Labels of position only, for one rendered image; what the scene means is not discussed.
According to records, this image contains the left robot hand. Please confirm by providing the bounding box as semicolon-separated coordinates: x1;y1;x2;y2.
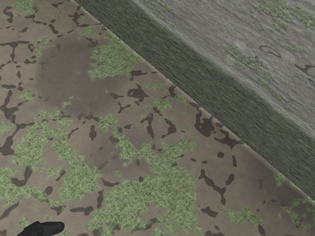
17;221;65;236

